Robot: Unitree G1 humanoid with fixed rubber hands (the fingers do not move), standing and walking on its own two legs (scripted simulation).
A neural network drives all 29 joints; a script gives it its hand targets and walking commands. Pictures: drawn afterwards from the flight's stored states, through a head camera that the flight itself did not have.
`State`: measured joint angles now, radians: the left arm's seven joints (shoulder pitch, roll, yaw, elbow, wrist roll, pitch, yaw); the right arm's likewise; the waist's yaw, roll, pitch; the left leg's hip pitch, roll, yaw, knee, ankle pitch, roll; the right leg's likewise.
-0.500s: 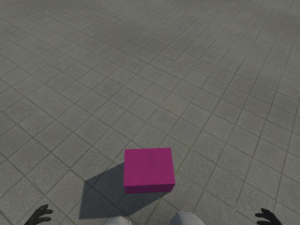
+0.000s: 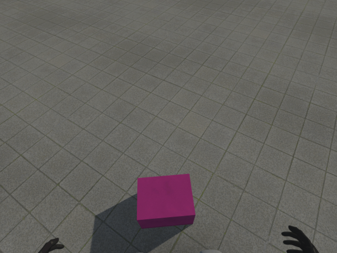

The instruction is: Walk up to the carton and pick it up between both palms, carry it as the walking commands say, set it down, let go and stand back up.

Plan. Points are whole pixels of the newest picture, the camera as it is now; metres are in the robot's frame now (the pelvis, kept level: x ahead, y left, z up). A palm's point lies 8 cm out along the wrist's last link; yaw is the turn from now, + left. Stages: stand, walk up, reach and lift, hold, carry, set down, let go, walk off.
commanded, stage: walk up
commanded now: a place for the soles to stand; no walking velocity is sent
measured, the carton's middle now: (165, 201) +0.44 +0.05 -0.67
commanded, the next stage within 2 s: reach and lift in 1.70 s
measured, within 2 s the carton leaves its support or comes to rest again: neither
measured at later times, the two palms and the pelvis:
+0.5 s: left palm out of the picture +0.13 +0.30 -0.09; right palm out of the picture +0.11 -0.32 -0.09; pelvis +0.01 +0.00 +0.01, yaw -1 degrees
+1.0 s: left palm (57, 251) +0.14 +0.28 -0.09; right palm (319, 252) +0.13 -0.33 -0.09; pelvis +0.03 -0.02 +0.02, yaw +0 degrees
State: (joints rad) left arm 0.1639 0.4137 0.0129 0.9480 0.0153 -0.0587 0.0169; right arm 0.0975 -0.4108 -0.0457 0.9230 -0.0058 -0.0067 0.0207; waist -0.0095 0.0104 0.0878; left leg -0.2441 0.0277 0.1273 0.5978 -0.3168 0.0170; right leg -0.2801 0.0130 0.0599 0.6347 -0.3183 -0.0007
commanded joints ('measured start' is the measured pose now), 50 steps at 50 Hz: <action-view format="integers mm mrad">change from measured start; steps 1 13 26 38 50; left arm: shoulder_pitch -19 -74 -169 -128 -141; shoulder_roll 236 192 154 166 153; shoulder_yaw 50 33 29 50 58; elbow -41 -13 32 47 61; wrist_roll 6 -4 7 2 -2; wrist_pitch -16 -5 16 26 29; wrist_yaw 12 12 -9 -15 -13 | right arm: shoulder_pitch -39 -96 -75 -82 -44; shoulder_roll -170 -183 -170 -157 -163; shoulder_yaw -43 -30 -26 -23 -28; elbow -50 21 77 79 105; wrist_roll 9 -3 -1 -11 -17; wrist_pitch -10 -11 -35 -41 -26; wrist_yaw -5 -11 -15 -26 -37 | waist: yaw -11 9 -22 -13 -24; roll -70 3 -70 -7 -47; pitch -164 -177 -151 -132 -89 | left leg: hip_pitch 97 169 208 234 219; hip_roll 95 121 144 122 123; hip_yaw -138 -115 -149 -101 -94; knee -77 -199 -285 -258 -269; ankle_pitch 110 224 150 227 220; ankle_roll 42 44 24 8 13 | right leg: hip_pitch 10 81 77 104 106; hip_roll -124 -120 -86 -105 -107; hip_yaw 137 92 79 94 104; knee -141 -181 -262 -287 -313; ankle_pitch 297 389 254 367 353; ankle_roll -78 -47 -40 -41 -51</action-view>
